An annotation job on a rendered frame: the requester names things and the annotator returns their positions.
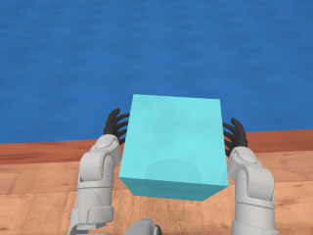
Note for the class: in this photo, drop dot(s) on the robot left shin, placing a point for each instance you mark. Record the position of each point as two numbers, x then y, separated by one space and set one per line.
148 219

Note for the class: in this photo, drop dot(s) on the robot right forearm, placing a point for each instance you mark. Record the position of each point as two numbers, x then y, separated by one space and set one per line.
254 194

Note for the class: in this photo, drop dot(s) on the carton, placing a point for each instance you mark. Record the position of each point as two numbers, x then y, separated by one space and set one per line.
174 148

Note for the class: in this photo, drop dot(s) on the right robot hand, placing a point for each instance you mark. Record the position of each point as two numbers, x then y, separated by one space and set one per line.
238 138

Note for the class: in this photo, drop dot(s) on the left robot hand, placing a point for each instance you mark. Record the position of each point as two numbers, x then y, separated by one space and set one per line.
112 125

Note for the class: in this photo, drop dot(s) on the left robot thigh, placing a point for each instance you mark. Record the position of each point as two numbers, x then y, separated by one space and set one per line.
142 227

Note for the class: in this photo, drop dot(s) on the robot left forearm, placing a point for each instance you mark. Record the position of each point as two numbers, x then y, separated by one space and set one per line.
93 207

